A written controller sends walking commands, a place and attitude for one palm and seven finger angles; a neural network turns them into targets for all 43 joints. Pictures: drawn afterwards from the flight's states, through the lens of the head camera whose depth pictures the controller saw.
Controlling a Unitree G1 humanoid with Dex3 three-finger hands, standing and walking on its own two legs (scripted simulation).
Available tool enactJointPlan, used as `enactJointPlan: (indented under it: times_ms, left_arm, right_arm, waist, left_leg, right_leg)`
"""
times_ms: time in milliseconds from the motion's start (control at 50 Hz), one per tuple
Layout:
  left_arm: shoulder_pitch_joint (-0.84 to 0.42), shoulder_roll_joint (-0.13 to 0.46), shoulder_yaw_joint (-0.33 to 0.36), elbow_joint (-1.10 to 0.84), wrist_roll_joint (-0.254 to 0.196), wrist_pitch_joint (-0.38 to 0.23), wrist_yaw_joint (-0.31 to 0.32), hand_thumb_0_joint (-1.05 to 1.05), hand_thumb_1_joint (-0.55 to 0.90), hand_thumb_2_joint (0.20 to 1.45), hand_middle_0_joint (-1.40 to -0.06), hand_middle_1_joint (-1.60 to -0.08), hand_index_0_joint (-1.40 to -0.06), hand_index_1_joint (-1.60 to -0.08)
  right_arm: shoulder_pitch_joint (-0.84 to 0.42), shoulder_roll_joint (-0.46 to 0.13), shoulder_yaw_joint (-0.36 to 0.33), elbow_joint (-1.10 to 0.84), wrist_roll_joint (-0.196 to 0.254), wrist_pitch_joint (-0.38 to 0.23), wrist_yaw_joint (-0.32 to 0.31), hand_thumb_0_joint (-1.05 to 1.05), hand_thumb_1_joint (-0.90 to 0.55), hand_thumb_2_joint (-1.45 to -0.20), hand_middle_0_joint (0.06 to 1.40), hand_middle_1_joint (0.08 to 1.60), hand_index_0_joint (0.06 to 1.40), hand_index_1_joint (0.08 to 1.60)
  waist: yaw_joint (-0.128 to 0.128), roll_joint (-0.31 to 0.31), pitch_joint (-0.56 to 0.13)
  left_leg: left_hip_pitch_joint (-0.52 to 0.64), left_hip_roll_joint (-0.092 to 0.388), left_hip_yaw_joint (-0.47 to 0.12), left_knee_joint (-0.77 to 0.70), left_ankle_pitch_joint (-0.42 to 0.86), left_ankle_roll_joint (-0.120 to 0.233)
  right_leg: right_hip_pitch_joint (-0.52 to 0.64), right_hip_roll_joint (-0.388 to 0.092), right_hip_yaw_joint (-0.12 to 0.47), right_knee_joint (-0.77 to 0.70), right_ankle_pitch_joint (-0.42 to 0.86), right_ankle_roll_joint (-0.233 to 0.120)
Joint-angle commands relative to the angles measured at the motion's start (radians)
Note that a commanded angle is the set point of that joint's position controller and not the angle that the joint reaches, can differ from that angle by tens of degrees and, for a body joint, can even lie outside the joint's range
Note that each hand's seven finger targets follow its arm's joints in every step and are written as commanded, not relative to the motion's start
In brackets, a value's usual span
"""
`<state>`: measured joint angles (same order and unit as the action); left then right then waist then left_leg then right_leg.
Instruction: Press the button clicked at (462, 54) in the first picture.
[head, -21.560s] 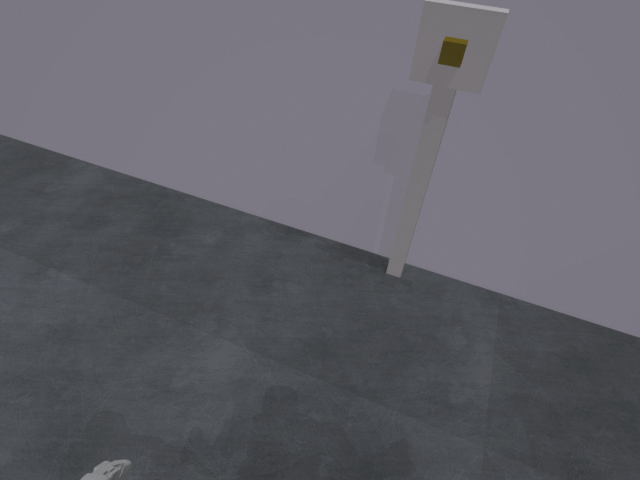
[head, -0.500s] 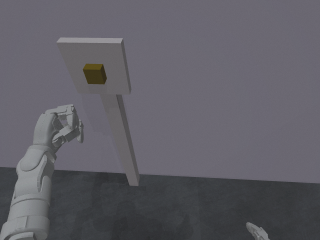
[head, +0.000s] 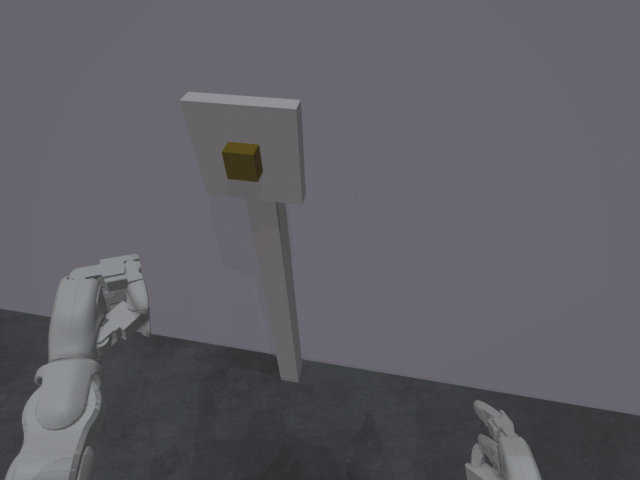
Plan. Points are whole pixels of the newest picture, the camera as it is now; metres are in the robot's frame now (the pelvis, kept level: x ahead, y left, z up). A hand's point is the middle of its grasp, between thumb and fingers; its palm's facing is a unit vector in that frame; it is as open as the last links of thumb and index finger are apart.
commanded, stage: draw the hand back to the body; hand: left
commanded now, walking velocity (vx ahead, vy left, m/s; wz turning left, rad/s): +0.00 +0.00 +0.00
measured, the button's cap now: (243, 160) +0.54 +0.19 +0.13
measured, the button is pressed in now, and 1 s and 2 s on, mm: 0 0 0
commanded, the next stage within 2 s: step back with the hand held close in 0.66 s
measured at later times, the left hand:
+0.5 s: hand (82, 339) +0.19 +0.25 +0.16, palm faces +0.41 -0.81 -0.41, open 3.1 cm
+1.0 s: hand (88, 343) +0.19 +0.25 +0.15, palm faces +0.34 -0.82 -0.46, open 3.1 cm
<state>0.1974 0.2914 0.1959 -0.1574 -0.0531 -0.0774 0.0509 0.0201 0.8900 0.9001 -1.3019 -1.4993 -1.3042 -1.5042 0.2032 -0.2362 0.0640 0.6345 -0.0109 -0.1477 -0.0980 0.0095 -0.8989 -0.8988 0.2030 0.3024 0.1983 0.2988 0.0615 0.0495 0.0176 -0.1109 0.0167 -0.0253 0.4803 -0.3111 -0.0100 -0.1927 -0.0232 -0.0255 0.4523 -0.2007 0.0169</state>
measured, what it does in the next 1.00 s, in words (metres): stands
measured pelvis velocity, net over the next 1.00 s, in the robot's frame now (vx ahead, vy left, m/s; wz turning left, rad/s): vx -0.02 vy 0.01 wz -0.04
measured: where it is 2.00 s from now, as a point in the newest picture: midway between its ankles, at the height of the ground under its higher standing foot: outside the picture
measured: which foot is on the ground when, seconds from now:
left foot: down 0.00-1.00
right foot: down 0.00-1.00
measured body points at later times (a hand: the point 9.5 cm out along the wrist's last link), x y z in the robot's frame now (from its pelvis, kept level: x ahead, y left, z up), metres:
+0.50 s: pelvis +0.01 +0.01 +0.00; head -0.02 -0.01 +0.45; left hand +0.16 +0.29 +0.19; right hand +0.21 -0.21 -0.07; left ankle -0.03 +0.13 -0.74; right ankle +0.03 -0.13 -0.74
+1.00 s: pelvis -0.02 +0.01 +0.00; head -0.01 +0.00 +0.45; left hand +0.17 +0.29 +0.18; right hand +0.15 -0.23 -0.08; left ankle -0.03 +0.13 -0.74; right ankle +0.03 -0.13 -0.74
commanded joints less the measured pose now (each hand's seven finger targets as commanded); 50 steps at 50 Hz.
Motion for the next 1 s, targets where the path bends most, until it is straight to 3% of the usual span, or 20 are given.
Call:
enactJointPlan:
  times_ms: [0, 80, 220, 360, 460, 540, 600, 640, 700, 720, 740, 760, 780, 800, 820, 840, 900, 980]
  left_arm:
    - [-0.152, 0.161, 0.077, -0.324, 0.013, -0.075, 0.040, 0.000, 0.900, 0.900, -1.300, -1.500, -1.300, -1.500]
    - [-0.029, 0.161, 0.105, -0.342, 0.015, -0.071, 0.041, 0.000, 0.900, 0.900, -1.300, -1.500, -1.300, -1.500]
    - [0.158, 0.194, 0.182, -0.445, 0.019, -0.077, 0.042, 0.000, 0.900, 0.900, -1.300, -1.500, -1.300, -1.500]
    - [0.249, 0.196, 0.205, -0.545, 0.023, -0.084, 0.048, 0.000, 0.900, 0.900, -1.300, -1.500, -1.300, -1.500]
    - [0.203, 0.162, 0.171, -0.497, 0.028, -0.075, 0.053, 0.000, 0.900, 0.900, -1.300, -1.500, -1.300, -1.500]
    - [0.188, 0.172, 0.179, -0.500, 0.030, -0.079, 0.061, 0.000, 0.900, 0.900, -1.300, -1.500, -1.300, -1.500]
    - [0.204, 0.185, 0.193, -0.527, 0.033, -0.085, 0.066, 0.000, 0.900, 0.900, -1.300, -1.500, -1.300, -1.500]
    - [0.207, 0.180, 0.188, -0.527, 0.032, -0.085, 0.064, 0.000, 0.900, 0.900, -1.300, -1.500, -1.300, -1.500]
    - [0.211, 0.184, 0.196, -0.520, 0.031, -0.087, 0.066, 0.000, 0.900, 0.900, -1.300, -1.500, -1.300, -1.500]
    - [0.211, 0.188, 0.196, -0.516, 0.033, -0.088, 0.065, 0.000, 0.900, 0.900, -1.300, -1.500, -1.300, -1.500]
    - [0.212, 0.180, 0.192, -0.509, 0.031, -0.087, 0.065, 0.000, 0.900, 0.900, -1.300, -1.500, -1.300, -1.500]
    - [0.141, 0.206, 0.211, -0.525, 0.033, -0.091, 0.071, 0.000, 0.900, 0.900, -1.300, -1.500, -1.300, -1.500]
    - [0.089, 0.291, 0.324, -0.537, 0.021, -0.137, 0.079, 0.000, 0.900, 0.900, -1.300, -1.500, -1.300, -1.500]
    - [0.208, 0.212, 0.266, -0.440, 0.027, -0.140, 0.072, 0.000, 0.900, 0.900, -1.300, -1.500, -1.300, -1.500]
    - [0.215, 0.211, 0.254, -0.452, 0.033, -0.140, 0.069, 0.000, 0.900, 0.900, -1.300, -1.500, -1.300, -1.500]
    - [0.252, 0.194, 0.240, -0.447, 0.036, -0.143, 0.068, 0.000, 0.900, 0.900, -1.300, -1.500, -1.300, -1.500]
    - [0.310, 0.188, 0.230, -0.482, 0.036, -0.158, 0.071, 0.000, 0.900, 0.900, -1.300, -1.500, -1.300, -1.500]
    - [0.378, 0.230, 0.275, -0.569, 0.034, -0.174, 0.084, 0.000, 0.900, 0.900, -1.300, -1.500, -1.300, -1.500]
  right_arm:
    - [-0.119, -0.096, -0.046, -0.153, -0.009, -0.059, -0.010, 0.000, -0.900, -0.900, 0.200, 0.300, 0.200, 0.300]
    - [-0.123, -0.096, -0.052, -0.147, -0.012, -0.051, 0.000, 0.000, -0.900, -0.900, 0.200, 0.300, 0.200, 0.300]
    - [-0.126, -0.086, -0.062, -0.158, -0.020, -0.041, 0.012, 0.000, -0.900, -0.900, 0.200, 0.300, 0.200, 0.300]
    - [-0.111, -0.077, -0.066, -0.168, -0.018, -0.054, 0.011, 0.000, -0.900, -0.900, 0.200, 0.300, 0.200, 0.300]
    - [-0.102, -0.084, -0.068, -0.154, -0.017, -0.054, 0.003, 0.000, -0.900, -0.900, 0.200, 0.300, 0.200, 0.300]
    - [-0.105, -0.082, -0.067, -0.155, -0.019, -0.057, -0.003, 0.000, -0.900, -0.900, 0.200, 0.300, 0.200, 0.300]
    - [-0.109, -0.079, -0.067, -0.157, -0.021, -0.062, -0.001, 0.000, -0.900, -0.900, 0.200, 0.300, 0.200, 0.300]
    - [-0.116, -0.076, -0.062, -0.157, -0.021, -0.065, 0.001, 0.000, -0.900, -0.900, 0.200, 0.300, 0.200, 0.300]
    - [-0.119, -0.076, -0.063, -0.158, -0.020, -0.068, 0.002, 0.000, -0.900, -0.900, 0.200, 0.300, 0.200, 0.300]
    - [-0.121, -0.077, -0.064, -0.156, -0.020, -0.071, 0.000, 0.000, -0.900, -0.900, 0.200, 0.300, 0.200, 0.300]
    - [-0.122, -0.076, -0.064, -0.157, -0.018, -0.069, -0.001, 0.000, -0.900, -0.900, 0.200, 0.300, 0.200, 0.300]
    - [-0.121, -0.079, -0.063, -0.151, -0.017, -0.069, -0.001, 0.000, -0.900, -0.900, 0.200, 0.300, 0.200, 0.300]
    - [-0.100, -0.101, -0.062, -0.194, -0.006, -0.040, 0.003, 0.000, -0.900, -0.900, 0.200, 0.300, 0.200, 0.300]
    - [-0.094, -0.086, -0.065, -0.176, -0.009, -0.020, 0.004, 0.000, -0.900, -0.900, 0.200, 0.300, 0.200, 0.300]
    - [-0.111, -0.091, -0.069, -0.185, -0.007, -0.009, 0.008, 0.000, -0.900, -0.900, 0.200, 0.300, 0.200, 0.300]
    - [-0.108, -0.091, -0.071, -0.183, -0.010, 0.000, 0.011, 0.000, -0.900, -0.900, 0.200, 0.300, 0.200, 0.300]
    - [-0.106, -0.102, -0.084, -0.194, -0.010, 0.018, 0.014, 0.000, -0.900, -0.900, 0.200, 0.300, 0.200, 0.300]
    - [-0.107, -0.106, -0.098, -0.229, -0.002, 0.038, 0.013, 0.000, -0.900, -0.900, 0.200, 0.300, 0.200, 0.300]
  waist:
    - [-0.008, 0.007, -0.139]
    - [0.000, -0.039, -0.095]
    - [0.021, -0.009, -0.097]
    - [0.018, 0.021, -0.059]
    - [0.001, -0.020, 0.008]
    - [0.008, -0.008, -0.012]
    - [0.018, 0.018, -0.067]
    - [0.019, 0.042, -0.040]
    - [0.021, 0.024, -0.027]
    - [0.019, 0.005, -0.011]
    - [0.018, 0.023, -0.001]
    - [0.012, 0.017, 0.001]
    - [-0.043, -0.022, 0.079]
    - [-0.046, -0.093, 0.052]
    - [-0.045, -0.092, 0.066]
    - [-0.050, -0.088, 0.030]
    - [-0.053, -0.054, -0.080]
    - [-0.047, -0.014, -0.214]
  left_leg:
    - [-0.020, -0.005, 0.035, -0.129, 0.261, 0.031]
    - [-0.024, 0.001, 0.037, -0.139, 0.284, 0.031]
    - [-0.017, 0.004, 0.043, -0.133, 0.365, 0.025]
    - [-0.014, 0.007, 0.045, -0.125, 0.365, 0.021]
    - [-0.023, 0.009, 0.042, -0.133, 0.279, 0.029]
    - [-0.023, 0.007, 0.035, -0.144, 0.231, 0.029]
    - [-0.014, 0.002, 0.036, -0.139, 0.271, 0.025]
    - [-0.030, 0.004, 0.033, -0.146, 0.252, 0.020]
    - [-0.039, 0.005, 0.034, -0.148, 0.233, 0.022]
    - [-0.044, 0.005, 0.030, -0.149, 0.219, 0.022]
    - [-0.042, 0.007, 0.034, -0.150, 0.211, 0.024]
    - [-0.047, 0.004, 0.030, -0.154, 0.203, 0.022]
    - [-0.125, 0.010, 0.032, -0.114, 0.104, 0.045]
    - [-0.108, 0.002, 0.013, -0.087, 0.088, 0.048]
    - [-0.101, -0.001, 0.015, -0.080, 0.096, 0.049]
    - [-0.087, 0.000, 0.021, -0.072, 0.114, 0.047]
    - [-0.085, 0.013, 0.017, -0.081, 0.196, 0.046]
    - [-0.095, 0.040, -0.004, -0.085, 0.363, 0.046]
  right_leg:
    - [0.159, 0.013, -0.012, -0.068, 0.144, -0.038]
    - [0.172, 0.015, -0.011, -0.082, 0.159, -0.035]
    - [0.205, 0.015, -0.006, -0.081, 0.229, -0.037]
    - [0.173, 0.018, -0.004, -0.085, 0.220, -0.035]
    - [0.122, 0.019, -0.006, -0.104, 0.137, -0.033]
    - [0.134, 0.016, -0.004, -0.105, 0.090, -0.035]
    - [0.172, 0.015, 0.000, -0.091, 0.134, -0.037]
    - [0.167, 0.015, 0.000, -0.094, 0.116, -0.039]
    - [0.161, 0.017, 0.001, -0.102, 0.100, -0.038]
    - [0.153, 0.022, 0.002, -0.110, 0.083, -0.040]
    - [0.144, 0.019, 0.004, -0.110, 0.075, -0.038]
    - [0.146, 0.021, 0.003, -0.111, 0.069, -0.040]
    - [0.004, -0.024, 0.120, -0.175, 0.068, -0.036]
    - [-0.021, -0.045, 0.124, -0.197, 0.027, -0.039]
    - [-0.049, -0.049, 0.132, -0.216, 0.018, -0.042]
    - [-0.050, -0.057, 0.133, -0.209, 0.031, -0.043]
    - [0.007, -0.057, 0.101, -0.149, 0.135, -0.034]
    - [0.094, -0.040, 0.060, -0.027, 0.308, -0.019]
